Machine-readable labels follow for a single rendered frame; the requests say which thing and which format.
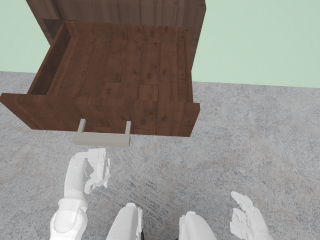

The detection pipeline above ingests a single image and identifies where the robot left forearm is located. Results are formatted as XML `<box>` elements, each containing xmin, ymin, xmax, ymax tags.
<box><xmin>49</xmin><ymin>197</ymin><xmax>88</xmax><ymax>240</ymax></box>

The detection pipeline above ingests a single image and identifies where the cabinet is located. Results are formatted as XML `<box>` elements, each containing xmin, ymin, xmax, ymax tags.
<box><xmin>26</xmin><ymin>0</ymin><xmax>207</xmax><ymax>70</ymax></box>

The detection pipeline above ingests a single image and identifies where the drawer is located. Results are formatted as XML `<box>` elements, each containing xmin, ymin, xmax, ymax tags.
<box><xmin>0</xmin><ymin>20</ymin><xmax>200</xmax><ymax>137</ymax></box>

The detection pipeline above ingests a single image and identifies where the robot thigh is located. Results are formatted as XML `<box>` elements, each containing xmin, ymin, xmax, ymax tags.
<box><xmin>106</xmin><ymin>206</ymin><xmax>143</xmax><ymax>240</ymax></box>
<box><xmin>179</xmin><ymin>214</ymin><xmax>217</xmax><ymax>240</ymax></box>

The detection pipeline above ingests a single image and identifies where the right robot hand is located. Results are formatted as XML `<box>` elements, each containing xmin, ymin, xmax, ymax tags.
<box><xmin>229</xmin><ymin>191</ymin><xmax>271</xmax><ymax>240</ymax></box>

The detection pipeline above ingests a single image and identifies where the right robot thigh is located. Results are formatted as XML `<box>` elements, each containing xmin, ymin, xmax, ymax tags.
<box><xmin>179</xmin><ymin>214</ymin><xmax>217</xmax><ymax>240</ymax></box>

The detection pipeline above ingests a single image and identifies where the left robot hand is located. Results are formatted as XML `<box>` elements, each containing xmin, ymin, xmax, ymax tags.
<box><xmin>64</xmin><ymin>148</ymin><xmax>111</xmax><ymax>200</ymax></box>

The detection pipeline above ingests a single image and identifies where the left robot thigh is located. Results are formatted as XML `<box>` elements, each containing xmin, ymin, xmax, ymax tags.
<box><xmin>106</xmin><ymin>206</ymin><xmax>143</xmax><ymax>240</ymax></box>

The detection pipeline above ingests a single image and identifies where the handle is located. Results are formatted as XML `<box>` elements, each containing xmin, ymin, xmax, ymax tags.
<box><xmin>72</xmin><ymin>118</ymin><xmax>131</xmax><ymax>148</ymax></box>

